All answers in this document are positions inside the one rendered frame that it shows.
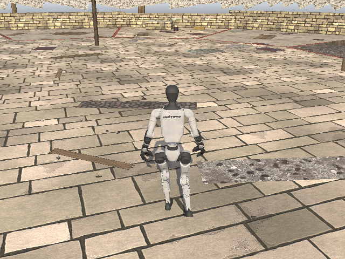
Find left robot upper arm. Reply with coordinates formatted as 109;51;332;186
146;108;161;138

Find robot right hand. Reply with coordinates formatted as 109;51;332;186
192;146;205;157

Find robot left hand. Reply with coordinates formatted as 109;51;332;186
140;150;153;162

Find robot head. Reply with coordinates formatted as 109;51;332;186
163;85;181;110

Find robot left forearm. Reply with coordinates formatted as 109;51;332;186
142;130;151;152

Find left robot thigh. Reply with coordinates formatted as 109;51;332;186
155;150;170;180

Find robot right forearm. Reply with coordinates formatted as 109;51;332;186
194;129;204;148

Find right robot upper arm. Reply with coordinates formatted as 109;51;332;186
183;108;199;138

